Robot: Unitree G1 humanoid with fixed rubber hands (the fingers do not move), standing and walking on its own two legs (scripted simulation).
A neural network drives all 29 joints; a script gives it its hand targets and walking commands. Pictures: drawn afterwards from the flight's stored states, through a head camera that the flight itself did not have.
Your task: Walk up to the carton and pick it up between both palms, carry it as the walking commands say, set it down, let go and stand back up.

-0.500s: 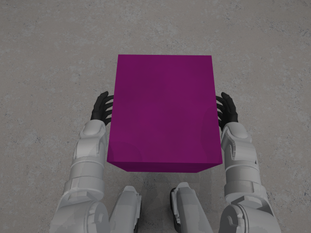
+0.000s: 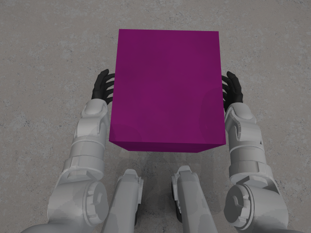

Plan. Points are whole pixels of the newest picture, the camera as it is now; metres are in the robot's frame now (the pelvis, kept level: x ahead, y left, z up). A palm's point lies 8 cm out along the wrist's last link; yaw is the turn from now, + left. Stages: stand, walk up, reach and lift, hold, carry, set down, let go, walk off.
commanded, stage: set down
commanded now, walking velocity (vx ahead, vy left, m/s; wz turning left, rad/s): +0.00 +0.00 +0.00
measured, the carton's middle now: (165, 102) +0.46 -0.04 -0.16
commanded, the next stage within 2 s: none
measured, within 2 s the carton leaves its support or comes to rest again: neither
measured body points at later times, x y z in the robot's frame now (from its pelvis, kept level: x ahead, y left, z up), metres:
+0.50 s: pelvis -0.02 +0.00 -0.08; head +0.26 -0.02 +0.27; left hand +0.48 +0.13 -0.18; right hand +0.46 -0.21 -0.17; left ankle +0.07 +0.12 -0.55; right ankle +0.08 -0.12 -0.55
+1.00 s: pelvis -0.03 +0.00 -0.14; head +0.29 -0.03 +0.17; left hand +0.51 +0.12 -0.27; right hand +0.49 -0.22 -0.26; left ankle +0.07 +0.12 -0.55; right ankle +0.08 -0.12 -0.55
